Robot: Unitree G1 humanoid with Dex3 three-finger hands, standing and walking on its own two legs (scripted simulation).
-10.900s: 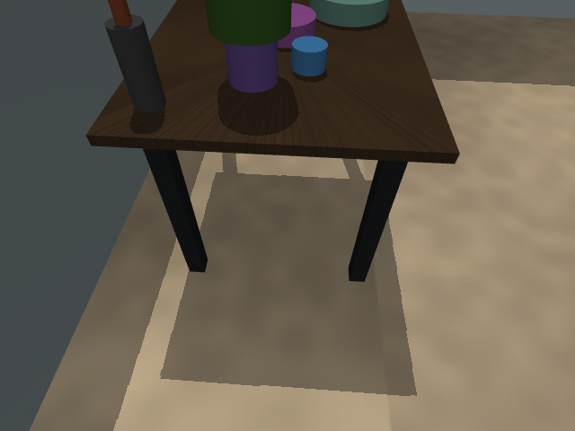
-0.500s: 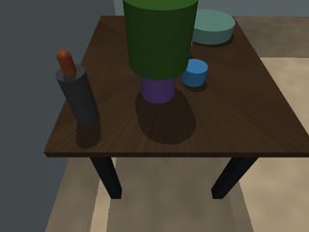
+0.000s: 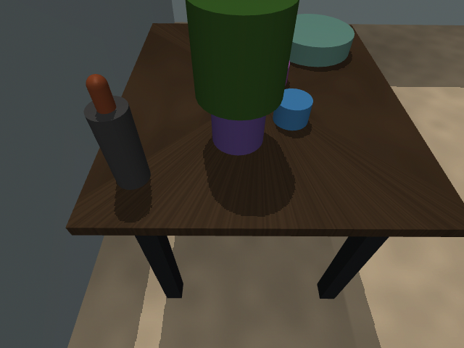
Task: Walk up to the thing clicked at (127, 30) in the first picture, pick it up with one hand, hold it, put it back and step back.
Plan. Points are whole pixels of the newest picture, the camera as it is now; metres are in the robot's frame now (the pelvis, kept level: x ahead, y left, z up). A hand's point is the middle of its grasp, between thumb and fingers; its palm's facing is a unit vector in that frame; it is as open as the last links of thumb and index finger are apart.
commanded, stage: stand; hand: left
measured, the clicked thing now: (117, 134) +0.49 +0.24 +0.09
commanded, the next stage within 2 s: rise first in 0.28 s
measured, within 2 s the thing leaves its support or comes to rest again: neither
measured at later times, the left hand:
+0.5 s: hand out of the picture +0.11 +0.24 -0.15, palm faces +0.09 -0.94 -0.32, open 8.3 cm
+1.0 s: hand (76, 317) +0.19 +0.26 -0.03, palm faces +0.29 -0.89 -0.34, open 17.0 cm
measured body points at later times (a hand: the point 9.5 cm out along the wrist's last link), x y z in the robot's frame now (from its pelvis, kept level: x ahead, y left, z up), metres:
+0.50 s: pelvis -0.01 +0.00 -0.01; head +0.03 +0.00 +0.44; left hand +0.11 +0.29 -0.13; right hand +0.11 -0.29 -0.13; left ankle -0.01 +0.13 -0.75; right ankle -0.01 -0.12 -0.75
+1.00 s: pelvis +0.01 +0.01 -0.01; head +0.01 +0.00 +0.44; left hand +0.17 +0.31 -0.01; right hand +0.18 -0.24 -0.08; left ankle -0.01 +0.13 -0.75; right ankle -0.01 -0.12 -0.75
